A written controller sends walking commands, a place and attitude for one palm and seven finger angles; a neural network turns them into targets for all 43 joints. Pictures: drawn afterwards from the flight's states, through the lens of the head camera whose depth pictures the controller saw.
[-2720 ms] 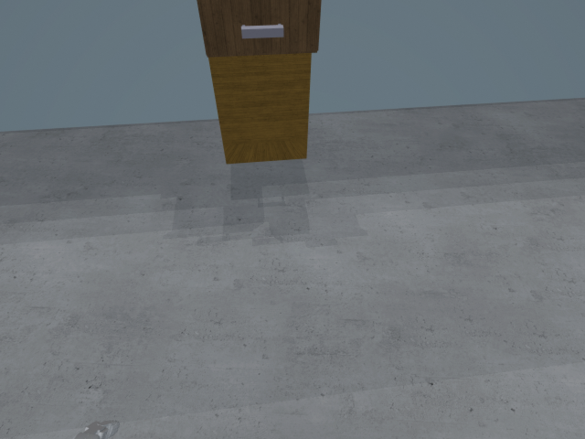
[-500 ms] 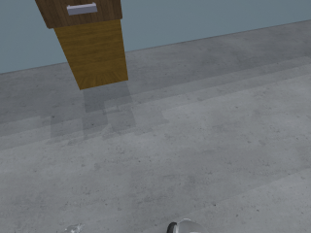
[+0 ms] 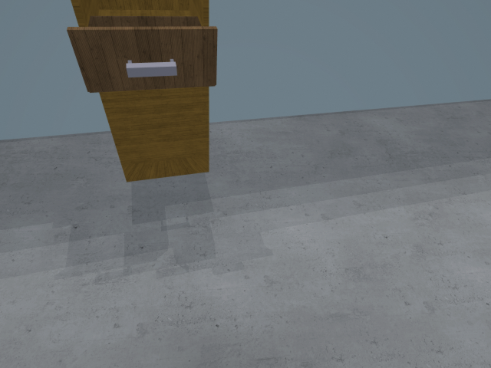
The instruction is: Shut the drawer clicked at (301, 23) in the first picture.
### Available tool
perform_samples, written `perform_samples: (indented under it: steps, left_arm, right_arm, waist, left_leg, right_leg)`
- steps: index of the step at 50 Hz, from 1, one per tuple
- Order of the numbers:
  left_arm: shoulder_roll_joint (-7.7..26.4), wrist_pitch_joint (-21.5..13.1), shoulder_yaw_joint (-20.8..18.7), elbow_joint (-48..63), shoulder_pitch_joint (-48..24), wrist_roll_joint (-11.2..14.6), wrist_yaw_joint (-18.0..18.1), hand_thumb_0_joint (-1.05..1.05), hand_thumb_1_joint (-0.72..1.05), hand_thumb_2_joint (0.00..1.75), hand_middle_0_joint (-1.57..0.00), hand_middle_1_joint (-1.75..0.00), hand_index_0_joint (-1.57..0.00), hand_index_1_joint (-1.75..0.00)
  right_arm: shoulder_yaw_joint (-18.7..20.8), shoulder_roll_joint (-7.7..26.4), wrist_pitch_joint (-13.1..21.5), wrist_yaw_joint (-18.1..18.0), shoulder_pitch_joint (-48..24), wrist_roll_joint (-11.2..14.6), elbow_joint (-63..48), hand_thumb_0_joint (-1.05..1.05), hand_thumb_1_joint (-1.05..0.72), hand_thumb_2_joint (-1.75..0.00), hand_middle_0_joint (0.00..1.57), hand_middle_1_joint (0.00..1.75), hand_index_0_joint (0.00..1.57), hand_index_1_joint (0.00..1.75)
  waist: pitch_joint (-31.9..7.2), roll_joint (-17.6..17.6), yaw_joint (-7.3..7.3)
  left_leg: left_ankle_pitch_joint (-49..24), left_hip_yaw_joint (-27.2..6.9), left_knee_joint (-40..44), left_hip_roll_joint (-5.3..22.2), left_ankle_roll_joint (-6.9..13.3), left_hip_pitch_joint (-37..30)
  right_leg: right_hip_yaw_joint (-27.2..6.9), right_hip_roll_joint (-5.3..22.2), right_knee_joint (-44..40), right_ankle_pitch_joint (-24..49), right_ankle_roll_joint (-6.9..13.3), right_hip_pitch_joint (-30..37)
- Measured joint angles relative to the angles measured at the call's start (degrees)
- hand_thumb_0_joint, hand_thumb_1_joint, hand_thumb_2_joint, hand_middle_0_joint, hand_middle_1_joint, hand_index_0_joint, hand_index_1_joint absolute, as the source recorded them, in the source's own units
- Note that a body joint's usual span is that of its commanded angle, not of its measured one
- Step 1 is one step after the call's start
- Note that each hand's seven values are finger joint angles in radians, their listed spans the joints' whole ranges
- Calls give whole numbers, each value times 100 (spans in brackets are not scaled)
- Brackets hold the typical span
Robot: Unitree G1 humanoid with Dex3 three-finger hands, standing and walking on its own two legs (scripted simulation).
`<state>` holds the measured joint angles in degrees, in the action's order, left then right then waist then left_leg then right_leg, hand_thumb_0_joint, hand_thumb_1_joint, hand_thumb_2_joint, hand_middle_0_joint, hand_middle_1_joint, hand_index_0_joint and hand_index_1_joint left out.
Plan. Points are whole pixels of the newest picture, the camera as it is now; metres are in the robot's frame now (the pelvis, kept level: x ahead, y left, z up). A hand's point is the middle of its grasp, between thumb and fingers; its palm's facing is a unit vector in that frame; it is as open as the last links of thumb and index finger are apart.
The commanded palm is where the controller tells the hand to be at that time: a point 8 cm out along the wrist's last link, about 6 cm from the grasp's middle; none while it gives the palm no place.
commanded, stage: walk to a spot facing it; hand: left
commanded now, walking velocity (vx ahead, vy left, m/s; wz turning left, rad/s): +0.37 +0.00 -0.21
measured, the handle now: (151, 65) +0.86 +0.35 +0.04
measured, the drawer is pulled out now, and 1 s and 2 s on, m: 0.28 0.28 0.28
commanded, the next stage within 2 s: turn to face it in 0.44 s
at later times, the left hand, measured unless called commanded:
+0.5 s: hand (205, 265) +0.36 +0.11 -0.16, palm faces -0.13 -0.97 -0.21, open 7.4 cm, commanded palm none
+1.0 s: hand (183, 275) +0.34 +0.16 -0.19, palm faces +0.16 -0.97 -0.18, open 7.3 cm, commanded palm none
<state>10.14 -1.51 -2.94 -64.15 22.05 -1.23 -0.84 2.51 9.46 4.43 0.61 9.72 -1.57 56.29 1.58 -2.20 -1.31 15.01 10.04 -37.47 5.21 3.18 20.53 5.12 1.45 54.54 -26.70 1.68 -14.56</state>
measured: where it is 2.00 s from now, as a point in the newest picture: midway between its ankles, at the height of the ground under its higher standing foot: (248, 345)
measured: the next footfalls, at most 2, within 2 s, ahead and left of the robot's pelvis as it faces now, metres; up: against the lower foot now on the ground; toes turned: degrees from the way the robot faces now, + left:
right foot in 0.44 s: +0.34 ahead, -0.16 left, +0.00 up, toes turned -15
left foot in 0.90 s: +0.43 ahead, +0.05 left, +0.00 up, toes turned +13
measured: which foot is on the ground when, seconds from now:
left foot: down 0.00-0.44, up 0.46-0.88, down 0.90-1.00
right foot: up 0.00-0.42, down 0.44-0.90, up 0.92-1.00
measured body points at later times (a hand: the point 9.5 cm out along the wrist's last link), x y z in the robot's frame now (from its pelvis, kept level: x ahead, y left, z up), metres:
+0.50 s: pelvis +0.22 -0.06 -0.01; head +0.24 -0.08 +0.44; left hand +0.36 +0.16 -0.14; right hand +0.06 -0.23 -0.16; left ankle +0.08 +0.08 -0.67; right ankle +0.30 -0.15 -0.73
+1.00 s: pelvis +0.33 -0.04 +0.00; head +0.35 -0.01 +0.44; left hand +0.33 +0.21 -0.17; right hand +0.45 -0.28 -0.13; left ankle +0.39 +0.04 -0.72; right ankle +0.30 -0.17 -0.67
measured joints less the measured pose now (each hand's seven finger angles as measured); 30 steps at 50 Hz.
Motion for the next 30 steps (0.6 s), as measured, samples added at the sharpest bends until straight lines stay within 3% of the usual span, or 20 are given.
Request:
perform_samples:
  steps: [3, 6, 13, 19, 21, 23, 26, 28, 30]
  left_arm:
    - [42, 51, -52, -3, -117, -37, -40, 1, 91, 90, -20, -30, -20, -30]
    - [33, 67, -89, 112, -268, -55, -48, 1, 91, 90, -20, -30, -20, -30]
    - [10, 182, -118, 317, -794, -57, -74, 1, 91, 90, -20, -30, -20, -30]
    - [24, 172, -91, 426, -1321, -30, -102, 1, 92, 90, -20, -30, -20, -30]
    - [28, 75, -71, 504, -1457, -36, -107, 1, 91, 90, -20, -30, -20, -30]
    - [75, -131, -78, 601, -1536, -52, -89, 1, 91, 90, -20, -30, -20, -30]
    - [-12, -253, -52, 636, -1571, 32, -16, 0, 91, 90, -20, -30, -20, -30]
    - [-92, -246, 1, 587, -1478, 41, 40, 0, 91, 90, -20, -30, -20, -30]
    - [-161, -266, -21, 535, -1355, 68, 134, -1, 92, 90, -20, -30, -20, -30]
  right_arm:
    - [-22, -137, 22, -105, 266, 31, 122, 0, -92, -90, 20, 30, 20, 30]
    - [29, -105, 59, -196, 582, 66, 326, -1, -95, -90, 20, 30, 20, 30]
    - [-39, -191, 11, -171, 1301, 76, 801, 0, -94, -90, 20, 30, 20, 30]
    - [-61, -274, -62, -138, 1722, 15, 1063, 0, -92, -90, 20, 30, 20, 30]
    - [-64, -287, -105, -124, 1857, 18, 1154, 0, -91, -90, 20, 30, 20, 30]
    - [-79, -352, -173, -88, 1962, 72, 1251, 1, -91, -90, 20, 30, 20, 30]
    - [-49, -296, -327, -82, 1666, 125, 1243, 1, -91, -90, 20, 30, 20, 30]
    - [-16, -225, -368, -98, 1386, 97, 1110, 1, -91, -90, 20, 30, 20, 30]
    - [6, -163, -376, -115, 1104, 75, 908, 1, -91, -90, 20, 30, 20, 30]
  waist:
    - [-5, -34, 23]
    - [-27, -19, 20]
    - [27, 55, 128]
    - [214, 198, 424]
    - [258, 284, 476]
    - [247, 236, 425]
    - [323, 351, 405]
    - [266, 397, 415]
    - [173, 426, 442]
  left_leg:
    - [29, 143, 518, -125, -20, -471]
    - [-57, 273, 1132, -238, -16, -961]
    - [60, 507, 1923, -307, -163, -1871]
    - [594, 721, 1848, -156, -479, -2441]
    - [952, 743, 1450, 18, -619, -2504]
    - [1323, 573, 42, 214, -574, -2066]
    - [1252, -330, -2707, 202, -403, -800]
    - [829, -544, -3383, 204, -374, -104]
    - [539, -635, -3314, 232, -403, 432]
  right_leg:
    - [-143, 147, 1283, 637, -13, -851]
    - [-224, 334, 1351, 1149, -112, -1433]
    - [-101, 592, 54, 1778, -257, -1968]
    - [172, 417, -1432, 1680, -48, -1602]
    - [299, 249, -1859, 1596, 82, -1264]
    - [350, 200, -1971, 2027, 254, -1058]
    - [446, 65, -1605, 1409, 323, -890]
    - [497, -15, -1906, 1336, 275, -593]
    - [555, -74, -2290, 1430, 265, -316]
